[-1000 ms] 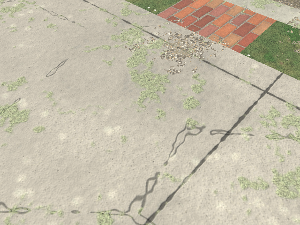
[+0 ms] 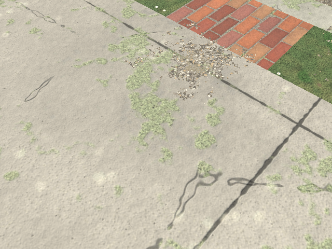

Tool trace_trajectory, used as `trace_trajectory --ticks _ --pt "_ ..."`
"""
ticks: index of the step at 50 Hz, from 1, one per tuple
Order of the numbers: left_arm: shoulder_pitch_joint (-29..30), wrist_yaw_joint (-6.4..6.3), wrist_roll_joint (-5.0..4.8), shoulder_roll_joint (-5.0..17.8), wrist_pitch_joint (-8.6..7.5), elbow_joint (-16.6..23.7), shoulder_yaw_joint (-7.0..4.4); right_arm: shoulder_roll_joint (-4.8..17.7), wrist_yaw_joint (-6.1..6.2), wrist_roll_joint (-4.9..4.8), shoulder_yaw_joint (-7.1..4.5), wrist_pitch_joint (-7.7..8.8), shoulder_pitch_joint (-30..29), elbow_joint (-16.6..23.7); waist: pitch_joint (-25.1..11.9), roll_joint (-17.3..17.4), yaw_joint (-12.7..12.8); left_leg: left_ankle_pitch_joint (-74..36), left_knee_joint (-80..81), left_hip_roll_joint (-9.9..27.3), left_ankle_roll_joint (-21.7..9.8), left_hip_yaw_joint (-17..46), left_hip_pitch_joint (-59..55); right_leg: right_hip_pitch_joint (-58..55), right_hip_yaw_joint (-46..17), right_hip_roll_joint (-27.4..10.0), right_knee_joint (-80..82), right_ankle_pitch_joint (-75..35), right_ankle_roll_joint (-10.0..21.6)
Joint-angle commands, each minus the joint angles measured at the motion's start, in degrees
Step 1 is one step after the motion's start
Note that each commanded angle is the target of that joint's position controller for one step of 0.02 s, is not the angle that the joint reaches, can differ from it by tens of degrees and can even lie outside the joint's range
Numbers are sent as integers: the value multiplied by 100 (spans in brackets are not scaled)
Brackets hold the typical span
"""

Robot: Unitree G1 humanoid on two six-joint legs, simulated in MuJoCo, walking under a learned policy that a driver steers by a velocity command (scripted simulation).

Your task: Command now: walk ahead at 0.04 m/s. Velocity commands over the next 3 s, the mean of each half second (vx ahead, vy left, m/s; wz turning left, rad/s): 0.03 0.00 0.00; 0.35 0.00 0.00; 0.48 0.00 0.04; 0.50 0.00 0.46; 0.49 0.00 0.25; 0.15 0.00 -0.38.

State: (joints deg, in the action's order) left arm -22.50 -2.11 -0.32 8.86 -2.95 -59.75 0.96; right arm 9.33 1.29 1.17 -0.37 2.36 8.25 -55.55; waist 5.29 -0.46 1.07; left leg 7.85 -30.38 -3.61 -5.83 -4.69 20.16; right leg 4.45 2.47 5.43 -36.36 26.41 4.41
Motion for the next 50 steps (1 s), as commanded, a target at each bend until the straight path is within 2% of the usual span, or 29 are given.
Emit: trace_trajectory --ticks 1,2,3,4,6,9,11,13,14,16,19,21,22,24,26,28,30,33,34,36,37,38,39,40,41,42,44,46,50 --pt "-750 -13 81 545 209 -53 -149 647 22 -150 -91 23 1392 -267 -1340 537 -297 -4033 787 2474 -1655 2536 -1826 1178 -467 -318 -2353 1168 -187" --pt "-423 13 222 487 266 -7 -166 635 35 -129 -82 -10 881 -180 -733 487 -180 -2615 1184 2234 -1488 2362 -1088 1276 -523 -367 -2367 978 -203" --pt "-229 39 254 413 316 -5 -159 527 56 -75 -31 -50 545 -125 -452 328 -45 -1571 1513 1980 -1225 2099 -554 1154 -558 -477 -2036 690 -234" --pt "-150 49 235 359 374 -16 -154 493 93 -40 -6 -83 349 -109 -246 413 73 -896 1731 1721 -968 1805 -132 945 -516 -536 -1611 465 -284" --pt "-307 22 178 196 453 -170 -104 550 107 25 -13 -131 417 -197 -286 549 101 -225 1792 1400 -677 1477 -79 722 -290 -438 -847 311 -351" --pt "-362 -19 130 156 507 -326 -91 720 95 -51 -63 -177 591 -314 -461 478 65 1072 1819 1332 -494 1495 -52 384 -162 -415 -35 -303 -340" --pt "-425 -11 168 142 502 -419 -82 770 85 -118 -93 -236 530 -332 -304 467 121 2023 1878 1224 -223 1475 394 -1 -92 -417 621 -910 -265" --pt "-315 -9 241 302 436 -339 -74 670 60 -139 -100 -278 679 -389 43 253 38 2438 1880 1065 179 1428 616 209 -627 -804 1344 -786 -152" --pt "-174 -11 185 379 391 -341 -75 577 40 -165 -103 -310 700 -379 328 -181 -96 1947 1673 795 276 1117 211 1041 -894 -934 1650 -191 -86" --pt "72 -24 122 299 248 -315 -36 319 2 -100 -39 -295 891 -501 204 -497 -277 737 1063 660 279 881 -897 1741 -1166 -1143 2210 81 -107" --pt "160 -41 79 356 137 -285 -52 329 -20 -48 -11 -223 1119 -671 -1 -282 -356 189 925 716 263 876 -1286 1621 -1119 -1135 2306 -394 -118" --pt "20 -34 79 303 133 -330 -51 320 -7 -63 10 -187 1134 -741 -14 -132 -289 175 978 754 271 901 -1129 1347 -1010 -1077 2192 -716 -87" --pt "-136 -25 90 311 143 -375 -64 300 -2 -67 21 -180 1174 -777 -111 -148 -234 560 933 672 269 839 -1060 1222 -1008 -1038 2225 -317 -45" --pt "-330 -1 100 596 210 -373 -195 358 -11 -41 -16 -189 1124 -738 61 -410 -109 1720 363 295 211 477 -484 1172 -1304 -1111 2362 1179 213" --pt "-609 12 109 812 252 -394 -316 226 -72 60 -7 -184 806 -553 503 -739 96 1729 -597 117 209 72 411 1052 -2137 -1808 2912 2235 638" --pt "-635 18 142 800 212 -394 -376 237 -131 105 -31 -103 592 -361 705 -700 132 1497 -1400 435 171 167 1073 821 -2511 -2270 3177 1827 929" --pt "-624 36 184 800 116 -388 -415 314 -184 89 -81 12 534 -250 608 -465 80 1520 -1508 598 156 264 1436 336 -2288 -2244 3027 1068 954" --pt "-579 50 173 801 -1 -386 -446 302 -230 5 -130 138 375 -89 434 -480 55 1415 -880 508 172 88 923 267 -1751 -1964 2748 256 832" --pt "-525 53 161 830 -22 -379 -458 280 -240 -16 -143 156 458 -72 394 -513 -19 1314 -563 451 155 -3 539 429 -1608 -1910 2625 128 807" --pt "-282 80 118 835 -43 -323 -470 217 -227 -50 -190 182 1242 -325 264 -324 -403 867 248 137 139 -271 -1027 1288 -1172 -1598 2008 -100 649" --pt "-226 98 145 710 -88 -280 -431 366 -181 -34 -270 217 1949 -551 7 -20 -670 988 453 234 97 39 -2128 1872 -856 -1339 1235 -508 512" --pt "-18 169 118 290 -149 -63 -308 885 -104 47 -405 271 2760 -676 -313 1240 -995 2338 1504 1598 -212 2055 -2980 2753 -45 -657 -706 -536 201" --pt "82 221 177 331 -173 154 -330 1274 -101 3 -494 207 3328 -857 -361 1930 -1007 3212 2309 2560 -742 4079 -3173 3797 222 -176 -2190 447 118" --pt "402 267 302 612 -153 233 -400 968 -87 17 -406 161 2741 -729 59 946 -670 3298 2241 2537 -788 3860 -2587 3999 -232 -645 -2944 111 219" --pt "571 328 276 517 -175 271 -385 824 -121 17 -359 190 2147 -515 263 451 -453 2792 2236 2335 -703 3326 -2106 3951 -354 -846 -3026 -519 244" --pt "552 366 224 422 -200 240 -369 752 -138 9 -329 234 1803 -400 244 259 -267 2056 2321 2089 -582 2762 -1835 3695 -383 -983 -2866 -974 200" --pt "457 403 251 415 -137 181 -392 513 -108 -25 -232 326 1710 -394 103 266 -94 760 2370 1726 -433 1943 -1746 3388 -254 -1050 -2605 -1340 46" --pt "594 414 237 430 -53 234 -417 476 -74 -39 -188 380 2049 -551 43 355 -68 -577 2250 1586 -411 1458 -1963 3515 -74 -984 -2483 -1524 -53" --pt "1603 418 209 335 22 619 -372 456 -54 -30 -116 397 2381 -676 195 429 -186 -1883 2204 1418 -441 925 -1966 3788 206 -900 -1703 -1950 -191"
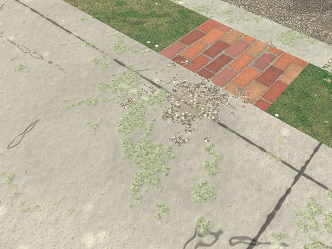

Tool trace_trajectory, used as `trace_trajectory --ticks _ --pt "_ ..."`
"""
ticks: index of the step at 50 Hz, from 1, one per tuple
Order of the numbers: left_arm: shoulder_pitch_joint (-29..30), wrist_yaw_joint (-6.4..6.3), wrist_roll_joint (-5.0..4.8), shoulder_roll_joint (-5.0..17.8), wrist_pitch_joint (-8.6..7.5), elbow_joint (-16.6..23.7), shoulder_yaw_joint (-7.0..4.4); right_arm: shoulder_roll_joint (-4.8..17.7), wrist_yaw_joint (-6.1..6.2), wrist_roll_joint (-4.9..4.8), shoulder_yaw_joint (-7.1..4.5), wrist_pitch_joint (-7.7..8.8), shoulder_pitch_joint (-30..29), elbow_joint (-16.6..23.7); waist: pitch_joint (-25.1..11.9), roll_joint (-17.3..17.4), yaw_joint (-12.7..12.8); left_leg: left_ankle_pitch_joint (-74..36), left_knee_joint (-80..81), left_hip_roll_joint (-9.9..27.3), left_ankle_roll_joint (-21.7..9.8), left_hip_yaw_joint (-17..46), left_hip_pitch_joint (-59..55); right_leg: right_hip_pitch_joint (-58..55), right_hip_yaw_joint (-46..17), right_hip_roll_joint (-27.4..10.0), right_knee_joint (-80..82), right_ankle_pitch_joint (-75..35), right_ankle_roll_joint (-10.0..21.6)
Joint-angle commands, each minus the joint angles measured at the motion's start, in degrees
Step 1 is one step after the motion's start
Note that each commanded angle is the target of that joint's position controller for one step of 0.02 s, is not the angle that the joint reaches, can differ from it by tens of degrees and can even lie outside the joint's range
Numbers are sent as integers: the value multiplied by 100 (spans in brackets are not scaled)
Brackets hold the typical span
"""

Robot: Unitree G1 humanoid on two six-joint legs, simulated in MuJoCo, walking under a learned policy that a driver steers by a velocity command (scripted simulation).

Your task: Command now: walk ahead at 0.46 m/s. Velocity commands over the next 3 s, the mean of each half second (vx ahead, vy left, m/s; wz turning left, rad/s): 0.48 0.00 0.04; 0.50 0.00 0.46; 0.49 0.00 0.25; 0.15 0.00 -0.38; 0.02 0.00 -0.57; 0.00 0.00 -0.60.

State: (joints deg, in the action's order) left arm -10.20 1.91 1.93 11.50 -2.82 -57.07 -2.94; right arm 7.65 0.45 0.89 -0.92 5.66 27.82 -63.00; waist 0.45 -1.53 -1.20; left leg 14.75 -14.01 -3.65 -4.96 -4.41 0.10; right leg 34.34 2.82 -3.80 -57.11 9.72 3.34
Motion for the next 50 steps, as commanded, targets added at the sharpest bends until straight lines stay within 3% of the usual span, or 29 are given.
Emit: trace_trajectory --ticks 1,4,7,9,10,11,12,13,14,15,16,18,20,23,28,33,36,38,39,40,41,42,43,44,45,46,48,50 --pt "662 19 -37 40 8 462 42 609 31 1 -44 70 415 71 746 558 7 -2693 583 1361 -517 793 128 689 235 66 779 -428 -93" --pt "1242 19 -101 11 4 679 99 669 55 0 -39 92 513 26 830 671 -96 -3107 601 1336 -491 614 177 146 440 249 1815 -762 -14" --pt "1256 -31 -105 161 -16 770 62 789 81 18 -69 105 462 -25 770 681 29 -4081 313 1525 -483 537 -188 -355 475 382 2278 -641 261" --pt "555 -105 -98 340 -71 587 -35 922 105 37 -112 103 286 -22 364 707 374 -5532 -616 1560 -396 413 -479 -1154 507 647 2386 -257 489" --pt "-239 -147 -100 450 -116 326 -112 983 108 44 -136 73 204 -15 -38 650 690 -5766 -1547 1488 -342 339 -474 -1928 521 797 2627 -218 603" --pt "-1131 -198 -36 620 -164 36 -209 994 93 21 -140 52 144 14 -478 532 1049 -4974 -2748 1310 -273 232 142 -3139 295 595 2896 -248 741" --pt "-1990 -242 101 1143 -188 -93 -350 735 61 -1 -85 42 289 165 -1179 -114 1200 -2609 -4617 933 -224 7 1238 -4378 -1346 -838 2981 674 1009" --pt "-1876 -183 42 1310 -113 -53 -403 343 -33 -216 -86 32 876 179 -1730 -1308 770 1444 -6729 -218 -34 243 3096 -5357 -4465 -2092 4090 1299 1909" --pt "-1122 -136 -115 1098 -84 60 -355 799 -19 -83 -177 6 279 307 -1014 -362 583 951 -6864 245 -153 774 3688 -4683 -4078 -1793 4419 1856 1708" --pt "-619 -123 -155 708 -120 154 -244 837 -45 -36 -203 24 -358 501 -318 -36 489 416 -6573 492 -169 737 3763 -3849 -3178 -1626 4531 1635 1518" --pt "-466 -115 -116 406 -177 106 -161 714 -53 -21 -198 31 -535 539 104 286 288 153 -6171 687 -160 723 3495 -3109 -2578 -1397 4708 841 1322" --pt "-587 -176 -99 124 -276 -70 -45 464 -99 132 -181 -121 -394 503 202 187 -38 58 -5611 879 -56 734 2881 -2395 -1722 -972 4815 -36 1020" --pt "-883 -211 -88 228 -370 -179 -40 372 -141 128 -183 -253 -354 504 233 88 -122 10 -5387 857 16 671 2847 -2275 -1234 -892 4888 -620 956" --pt "-1189 -221 -82 422 -419 -240 -52 486 -186 96 -203 -370 -1064 780 499 -20 -57 -597 -4884 933 83 642 3500 -2357 -682 -801 5139 -685 787" --pt "-1563 -255 -105 354 -436 -256 24 460 -247 16 -149 -337 -2158 1165 625 -112 187 -1627 -3398 812 125 322 3764 -2805 104 -621 5125 -1686 434" --pt "-2084 -366 -79 434 -404 -419 33 429 -282 34 -97 -311 -2955 1493 710 -160 432 -1508 -2342 612 -60 -213 3763 -3816 538 -857 4784 -2789 388" --pt "-1976 -453 -67 616 -349 -414 -4 534 -255 67 -167 -301 -2700 1494 453 -318 198 -760 -2104 225 -349 -516 3164 -4277 817 -997 3937 -4930 333" --pt "-1809 -481 -43 792 -272 -351 -61 722 -213 84 -283 -287 -1849 1257 -31 -473 -188 -223 -1981 -132 -629 -632 2252 -4309 953 -1063 2609 -5905 342" --pt "-1715 -454 -58 863 -232 -282 -87 878 -199 123 -378 -253 -1126 1030 -400 -428 -510 -308 -1562 -240 -804 -529 1326 -3945 1018 -1022 1505 -5424 308" --pt "-1529 -406 -94 853 -239 -93 -87 1285 -146 213 -542 -240 -338 855 -833 -83 -923 37 -1239 432 -1134 491 -1 -2757 1050 -889 -130 -3838 185" --pt "-1701 -256 -161 220 -274 289 10 1854 -99 213 -685 -281 -401 964 -1230 1293 -475 -121 -952 2205 -2034 3532 -1706 -141 928 326 -2336 1686 -122" --pt "-1025 -220 -140 663 -348 509 -83 1819 -118 40 -676 -360 -279 928 -1367 603 -645 -1 -286 2325 -2180 4565 -1770 670 -362 529 -2868 1851 -83" --pt "-579 -189 -178 662 -441 723 -70 1652 -87 -3 -626 -371 -716 949 -526 405 -436 -231 -103 2208 -1916 3674 -1107 1072 -516 130 -2487 1184 -34" --pt "-571 -198 -176 673 -488 711 -70 1333 -89 -16 -554 -351 -982 984 -140 -22 -204 -905 34 1988 -1646 3154 -393 777 -471 -49 -1970 809 -52" --pt "-605 -216 -104 629 -432 682 -81 1173 -71 -21 -504 -310 -1213 1035 58 -215 31 -1516 86 1695 -1422 2688 155 425 -475 -177 -1565 710 -125" --pt "-733 -206 3 556 -309 696 -69 1033 -41 -59 -448 -263 -1301 1051 53 -148 213 -1958 127 1443 -1309 2330 507 83 -485 -240 -1288 707 -234" --pt "-748 -158 91 460 -95 772 -66 1127 -29 -109 -436 -146 -1140 1030 1 3 320 -2563 139 1211 -1252 2017 751 -115 -405 -249 -892 740 -406" --pt "-407 -127 91 448 10 952 -56 1328 -29 -113 -474 -108 -919 1013 78 161 277 -2713 198 1033 -1160 1855 910 30 -282 -243 -461 416 -537"
Over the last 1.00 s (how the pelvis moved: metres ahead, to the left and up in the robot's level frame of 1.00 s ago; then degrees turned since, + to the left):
0.20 0.03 0.02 1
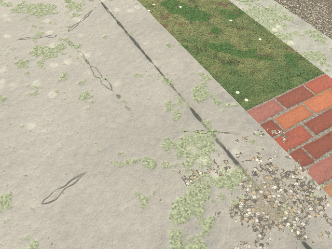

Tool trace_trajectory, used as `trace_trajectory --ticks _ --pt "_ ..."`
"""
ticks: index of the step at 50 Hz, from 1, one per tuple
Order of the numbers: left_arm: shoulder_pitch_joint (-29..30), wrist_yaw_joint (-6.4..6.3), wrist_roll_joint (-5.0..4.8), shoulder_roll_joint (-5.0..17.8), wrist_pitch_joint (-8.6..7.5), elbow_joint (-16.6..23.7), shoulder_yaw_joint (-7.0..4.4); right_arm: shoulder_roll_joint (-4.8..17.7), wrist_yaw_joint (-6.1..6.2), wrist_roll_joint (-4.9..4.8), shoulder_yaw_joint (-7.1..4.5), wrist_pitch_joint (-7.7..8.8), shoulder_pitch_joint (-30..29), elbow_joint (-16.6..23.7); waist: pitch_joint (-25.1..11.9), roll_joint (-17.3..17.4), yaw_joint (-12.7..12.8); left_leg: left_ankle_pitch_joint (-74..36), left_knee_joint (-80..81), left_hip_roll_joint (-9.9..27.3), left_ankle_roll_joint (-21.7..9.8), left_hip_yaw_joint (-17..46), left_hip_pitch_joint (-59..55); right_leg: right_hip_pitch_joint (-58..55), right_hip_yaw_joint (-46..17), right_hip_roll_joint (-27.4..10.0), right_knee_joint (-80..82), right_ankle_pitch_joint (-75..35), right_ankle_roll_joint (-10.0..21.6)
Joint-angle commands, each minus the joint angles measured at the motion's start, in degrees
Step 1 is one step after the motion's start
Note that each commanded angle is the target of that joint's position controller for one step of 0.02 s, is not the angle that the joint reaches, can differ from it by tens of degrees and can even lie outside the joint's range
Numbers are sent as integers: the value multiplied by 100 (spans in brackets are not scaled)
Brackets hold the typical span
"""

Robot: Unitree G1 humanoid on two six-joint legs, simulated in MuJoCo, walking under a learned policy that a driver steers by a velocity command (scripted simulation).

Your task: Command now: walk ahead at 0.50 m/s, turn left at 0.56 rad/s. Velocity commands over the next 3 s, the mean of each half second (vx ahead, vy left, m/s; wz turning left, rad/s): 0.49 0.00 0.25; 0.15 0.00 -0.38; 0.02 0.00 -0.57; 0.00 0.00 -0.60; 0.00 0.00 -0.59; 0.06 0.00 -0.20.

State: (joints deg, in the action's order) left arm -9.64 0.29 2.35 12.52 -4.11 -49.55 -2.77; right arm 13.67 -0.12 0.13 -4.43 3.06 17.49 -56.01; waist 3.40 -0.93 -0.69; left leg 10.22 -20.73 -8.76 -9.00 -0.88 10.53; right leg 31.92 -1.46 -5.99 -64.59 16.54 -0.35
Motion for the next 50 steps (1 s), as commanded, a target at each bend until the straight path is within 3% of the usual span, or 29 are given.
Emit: trace_trajectory --ticks 1,6,11,13,14,16,17,18,19,20,21,22,23,25,28,31,36,38,40,41,42,43,44,45,46,48,50 --pt "-177 44 43 370 162 326 -71 759 26 -34 -127 146 243 315 -151 189 145 -2252 905 1486 -677 1494 -124 416 191 -24 539 -514 -216" --pt "855 105 -6 393 179 714 -19 639 22 -11 -64 122 920 242 -100 449 -281 -2681 856 1387 -223 1415 -775 792 308 95 1793 -1575 -161" --pt "1665 156 -69 395 98 1035 75 653 106 76 -4 139 1301 159 53 514 -557 -3066 737 1603 -205 1473 -1556 757 453 338 2822 -1689 90" --pt "1571 151 -89 493 45 1090 63 763 146 109 -10 160 1187 167 75 559 -395 -3511 575 1769 -175 1488 -1705 372 416 430 3185 -1439 286" --pt "1220 127 -95 571 19 1006 34 828 158 114 -16 179 1012 198 -11 585 -182 -4115 345 1776 -84 1396 -1640 -165 430 551 3371 -1224 404" --pt "-88 13 -122 813 -46 595 -87 945 126 140 -34 208 825 201 -628 515 399 -5194 -996 1595 62 1197 -1553 -1698 526 878 3729 -993 642" --pt "-996 -65 -40 984 -99 370 -158 869 93 105 -8 230 765 255 -1155 324 803 -4205 -2188 1388 120 1061 -796 -3058 88 403 3817 -1050 838" --pt "-1742 -132 108 1501 -105 324 -268 435 61 -22 90 257 1074 448 -1997 -568 822 -1690 -4055 791 273 684 491 -4495 -1867 -1087 3841 -513 1258" --pt "-1599 -46 8 1580 -6 188 -340 475 52 -136 47 228 1671 334 -2262 -1586 447 1902 -5432 10 390 539 1810 -4941 -4167 -1884 4692 -524 1943" --pt "-944 15 -132 1109 38 328 -250 757 78 73 15 175 1275 313 -1241 -551 254 1482 -5692 491 337 766 2313 -4071 -3676 -1639 4891 188 1830" --pt "-519 43 -164 720 15 391 -154 678 31 131 37 177 690 431 -585 -7 237 1050 -5429 715 356 734 2353 -3269 -2779 -1375 5031 118 1694" --pt "-382 48 -131 545 -20 332 -90 530 0 138 64 170 441 516 -160 107 103 872 -5072 897 393 603 2226 -2686 -2177 -1074 5165 -964 1544" --pt "-492 30 -158 481 -72 210 -46 485 -23 216 68 123 362 582 -77 -20 -12 834 -4770 1034 479 527 2035 -2408 -1707 -862 5145 -2242 1455" --pt "-790 47 -190 456 -177 -22 -9 296 -45 265 117 35 514 543 -296 -204 -137 842 -4434 1010 673 328 1650 -2293 -1105 -619 4981 -4527 1424" --pt "-893 33 -196 757 -184 -115 -64 210 -37 212 165 -21 254 675 -477 -305 -223 572 -3752 942 914 120 1678 -2257 -646 -385 4842 -5727 1436" --pt "-1011 7 -205 848 -45 -112 -89 206 13 149 219 -94 -356 889 -524 -443 -87 102 -2902 862 1031 4 1606 -2157 -518 -149 4672 -5596 1262" --pt "-1344 -47 -169 941 150 -77 -165 341 129 66 247 -161 -1036 1139 -569 -542 189 -64 -2180 742 1010 127 1514 -2369 -1043 -227 4304 -4751 1165" --pt "-1291 -80 -137 977 229 -9 -210 397 173 40 243 -130 -1041 1175 -490 -576 189 174 -1770 705 962 242 1364 -2424 -1382 -278 4105 -4338 1146" --pt "-1012 -113 -159 1046 294 117 -268 462 216 25 218 -51 -707 1109 -411 -553 -5 30 -828 682 869 317 785 -2290 -1681 -171 3768 -3568 963" --pt "-862 -118 -219 1023 303 202 -280 538 251 76 193 25 -424 1057 -443 -398 -155 -647 -119 858 785 432 131 -1977 -1698 40 3383 -2973 760" --pt "-988 -115 -301 696 277 387 -203 963 320 173 99 91 -105 1088 -936 442 -115 -2047 -55 2072 492 1335 -822 -1478 -1310 432 2317 -1657 507" --pt "-1723 -165 -327 333 327 412 -155 1376 307 96 24 -6 -227 1209 -1252 1589 224 -4407 -233 3467 -353 2605 -1444 -533 -293 1425 1042 2129 332" --pt "-1765 -203 -170 812 430 302 -253 1120 282 1 24 -103 -74 1204 -1488 1238 91 -4166 -109 3607 -842 2882 -1211 -301 -53 1209 62 2486 268" --pt "-1424 -178 -93 945 509 266 -313 718 282 13 135 -127 -303 1302 -1047 576 143 -3316 54 3193 -736 2340 -800 -214 -189 989 -289 1980 206" --pt "-1169 -129 -78 875 571 305 -322 518 299 44 196 -159 -678 1381 -711 452 234 -2664 230 2797 -502 1747 -367 -232 -205 834 -292 1550 106" --pt "-1025 -22 -77 803 711 380 -319 544 337 115 203 -190 -883 1457 -540 850 292 -2362 389 2332 -286 1001 -20 -337 -94 766 -356 1041 -90" --pt "-1024 33 -129 785 796 430 -317 606 322 136 176 -189 -778 1452 -665 854 294 -2414 370 2254 -310 653 -5 -431 -10 829 -363 839 -183"
Over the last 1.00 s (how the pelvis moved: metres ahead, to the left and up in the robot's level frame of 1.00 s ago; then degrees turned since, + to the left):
0.55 0.04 -0.01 19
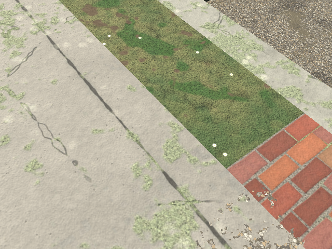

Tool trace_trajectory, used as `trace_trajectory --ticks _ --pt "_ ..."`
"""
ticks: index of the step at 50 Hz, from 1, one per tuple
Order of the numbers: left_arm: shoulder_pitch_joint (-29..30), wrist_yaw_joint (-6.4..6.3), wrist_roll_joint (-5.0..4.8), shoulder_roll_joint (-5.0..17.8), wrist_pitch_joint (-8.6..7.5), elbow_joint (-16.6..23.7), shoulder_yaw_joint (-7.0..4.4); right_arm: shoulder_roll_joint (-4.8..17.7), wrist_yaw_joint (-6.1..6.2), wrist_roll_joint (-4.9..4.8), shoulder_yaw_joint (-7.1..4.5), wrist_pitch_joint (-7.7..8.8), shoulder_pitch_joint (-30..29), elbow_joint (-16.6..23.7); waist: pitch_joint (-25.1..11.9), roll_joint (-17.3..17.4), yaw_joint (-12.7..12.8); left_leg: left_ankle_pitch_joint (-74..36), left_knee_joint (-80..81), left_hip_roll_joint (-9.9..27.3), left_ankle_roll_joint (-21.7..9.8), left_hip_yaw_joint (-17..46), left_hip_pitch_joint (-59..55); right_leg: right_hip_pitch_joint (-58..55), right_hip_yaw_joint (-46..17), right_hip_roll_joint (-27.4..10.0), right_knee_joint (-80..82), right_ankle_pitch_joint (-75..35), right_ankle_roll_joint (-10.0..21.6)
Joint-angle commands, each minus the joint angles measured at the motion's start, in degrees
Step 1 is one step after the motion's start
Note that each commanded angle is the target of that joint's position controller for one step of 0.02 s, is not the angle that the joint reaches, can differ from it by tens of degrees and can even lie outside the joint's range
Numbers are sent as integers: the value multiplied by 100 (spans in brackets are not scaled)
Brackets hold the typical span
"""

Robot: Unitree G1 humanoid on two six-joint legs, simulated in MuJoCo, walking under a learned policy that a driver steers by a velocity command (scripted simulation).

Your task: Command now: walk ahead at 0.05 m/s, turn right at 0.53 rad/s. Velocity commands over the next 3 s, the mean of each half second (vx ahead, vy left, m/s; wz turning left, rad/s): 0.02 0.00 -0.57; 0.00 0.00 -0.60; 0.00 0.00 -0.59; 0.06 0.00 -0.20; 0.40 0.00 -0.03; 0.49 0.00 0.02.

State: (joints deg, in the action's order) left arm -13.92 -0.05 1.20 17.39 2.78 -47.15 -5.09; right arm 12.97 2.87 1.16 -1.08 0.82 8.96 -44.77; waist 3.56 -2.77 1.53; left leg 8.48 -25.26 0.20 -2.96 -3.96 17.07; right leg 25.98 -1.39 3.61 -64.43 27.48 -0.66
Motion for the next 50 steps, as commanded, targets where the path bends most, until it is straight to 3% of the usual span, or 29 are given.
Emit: trace_trajectory --ticks 1,6,10,13,14,15,16,17,18,19,21,24,28,32,36,39,40,41,42,43,44,45,47,50 --pt "-516 83 -30 290 136 241 -77 708 16 38 -174 39 138 321 -710 1022 44 -2083 844 1399 -951 889 -713 188 -2 -148 -267 -299 -174" --pt "51 204 -12 215 236 567 21 909 -40 69 -262 -13 253 325 -614 1123 -143 -559 1016 1587 -985 669 -675 -11 174 -394 914 -337 -147" --pt "246 264 -65 253 201 786 67 1152 -140 111 -364 -70 298 331 -681 1235 -244 -270 833 1729 -898 455 -516 -701 502 -360 1916 -132 66" --pt "-86 268 -87 232 106 789 74 1297 -172 33 -436 -144 247 320 -753 1080 -16 -379 261 1727 -540 148 -267 -1527 682 -247 3278 -721 315" --pt "-283 226 -62 335 47 716 49 1233 -192 34 -449 -179 429 250 -693 691 39 -22 -230 1587 -164 -118 114 -1971 385 -251 4031 -1115 411" --pt "-329 148 10 770 -23 757 -37 882 -249 58 -389 -229 649 287 -454 -707 -18 1376 -1622 981 325 -695 1051 -2238 -1351 -1388 5077 -1008 651" --pt "-313 122 21 1631 -31 921 -242 675 -138 35 -307 -305 201 717 33 -1547 83 2787 -2425 6 599 -371 2125 -1561 -3149 -2677 5244 -2331 1450" --pt "-534 57 56 1378 -30 818 -238 846 -109 60 -324 -370 -166 749 46 -794 247 2552 -3285 191 552 332 1897 -1368 -2685 -2495 5071 -2807 1707" --pt "-187 13 6 1060 -38 845 -130 802 -147 -36 -329 -384 12 673 30 -602 -52 2021 -3449 223 504 510 1810 -1281 -2103 -2074 4966 -2738 1589" --pt "231 -2 -12 888 -29 923 -81 849 -175 -74 -349 -335 196 553 39 -489 -265 1518 -3367 232 457 574 1733 -1292 -1693 -1639 4940 -2559 1338" --pt "437 -16 -66 684 -69 1040 -25 991 -222 79 -409 -282 448 398 -365 -537 -303 1157 -3645 108 441 487 1639 -1698 -1415 -1313 4719 -3460 1267" --pt "62 16 -114 739 -118 984 -54 859 -251 23 -380 -307 328 488 -599 -241 -178 1144 -3566 63 520 548 1733 -2135 -1568 -1341 4577 -3796 1347" --pt "-281 -8 -66 820 -101 944 -99 820 -207 3 -337 -350 41 655 -499 -432 36 1321 -2844 3 555 629 1805 -2343 -2020 -1374 4530 -3334 1460" --pt "-309 14 -19 950 -76 982 -150 794 -176 -34 -288 -309 -100 793 -528 -410 92 1522 -2220 -148 473 669 1315 -2077 -2385 -1325 4372 -3333 1499" --pt "-77 69 -4 1000 -48 1032 -184 820 -133 -107 -251 -247 33 869 -628 -479 -12 1591 -1485 -364 337 694 513 -1739 -2774 -1172 4220 -3687 1331" --pt "348 69 -104 908 -38 1090 -168 793 -33 -93 -231 -157 589 764 -636 -378 -422 653 341 -364 226 697 -806 -1111 -2802 -749 3930 -3042 812" --pt "259 50 -143 654 -65 1139 -101 1133 31 -25 -301 -115 659 768 -687 181 -361 733 959 428 61 1387 -1391 -531 -2428 -364 3425 -1852 464" --pt "-180 31 -154 219 -91 1187 -6 1638 46 6 -367 -136 331 949 -724 1487 -54 397 1314 1963 -418 2928 -1816 347 -1170 559 2173 115 142" --pt "-94 -9 63 793 -58 1129 -146 1694 -20 44 -411 -181 277 952 -517 1360 -171 -236 1178 2342 -1035 3141 -940 481 -602 538 1057 678 72" --pt "-55 15 89 930 -33 1068 -208 1314 -69 19 -317 -172 170 989 -363 986 -50 -548 1115 2142 -1124 2782 -634 324 -664 280 434 418 52" --pt "-133 66 69 880 2 942 -214 1020 -102 -15 -237 -161 -127 1021 -192 803 74 -669 1060 1718 -964 2138 -435 248 -617 205 70 43 20" --pt "-251 128 28 824 43 862 -208 934 -99 4 -208 -161 -331 1078 -211 919 155 -810 998 1368 -793 1635 -490 254 -521 199 -199 -249 -36" --pt "-287 226 -30 745 89 818 -171 939 -52 19 -210 -140 -241 1080 -314 1109 63 -1445 859 1164 -771 1147 -835 422 -319 153 -365 -419 -179" --pt "120 263 -56 624 126 948 -104 1013 -47 9 -266 -123 237 937 -395 1065 -226 -1726 729 1329 -888 1015 -1445 655 -187 36 85 -396 -300"
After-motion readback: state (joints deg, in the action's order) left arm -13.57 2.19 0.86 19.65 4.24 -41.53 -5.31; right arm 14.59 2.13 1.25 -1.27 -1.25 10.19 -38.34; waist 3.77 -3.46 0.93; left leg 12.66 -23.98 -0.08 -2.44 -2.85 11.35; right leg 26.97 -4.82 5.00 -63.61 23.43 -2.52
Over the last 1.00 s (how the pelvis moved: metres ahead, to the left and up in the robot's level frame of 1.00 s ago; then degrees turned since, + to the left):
0.40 0.00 0.00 -10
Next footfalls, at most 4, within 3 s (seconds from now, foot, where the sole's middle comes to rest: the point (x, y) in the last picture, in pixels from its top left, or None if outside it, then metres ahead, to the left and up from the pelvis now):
0.30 right None -0.01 -0.12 -0.78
0.80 left None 0.06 0.06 -0.78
1.24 right None -0.10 -0.10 -0.78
1.78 left None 0.05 0.01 -0.78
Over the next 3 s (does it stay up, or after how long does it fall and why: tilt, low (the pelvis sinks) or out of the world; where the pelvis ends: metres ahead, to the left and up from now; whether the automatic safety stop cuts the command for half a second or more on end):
stays up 0.21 -0.40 0.01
